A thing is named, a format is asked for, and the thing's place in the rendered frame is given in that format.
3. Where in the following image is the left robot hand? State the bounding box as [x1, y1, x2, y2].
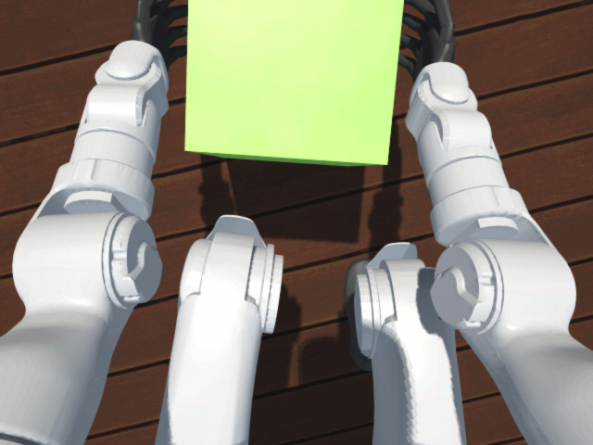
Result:
[129, 0, 188, 72]

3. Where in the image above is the robot right foot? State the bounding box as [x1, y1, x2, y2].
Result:
[344, 258, 372, 371]

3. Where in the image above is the right robot upper arm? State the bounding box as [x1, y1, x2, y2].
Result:
[430, 237, 593, 445]

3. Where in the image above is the left robot upper arm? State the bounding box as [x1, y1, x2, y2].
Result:
[0, 211, 162, 445]

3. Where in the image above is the right robot hand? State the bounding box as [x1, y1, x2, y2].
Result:
[397, 0, 457, 85]

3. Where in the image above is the right robot forearm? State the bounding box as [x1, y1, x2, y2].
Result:
[405, 62, 576, 293]

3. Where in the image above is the robot right thigh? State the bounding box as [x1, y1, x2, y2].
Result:
[354, 259, 467, 445]

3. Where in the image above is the carton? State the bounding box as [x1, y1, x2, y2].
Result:
[184, 0, 404, 166]

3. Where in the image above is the left robot forearm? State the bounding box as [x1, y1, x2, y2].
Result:
[12, 41, 169, 293]

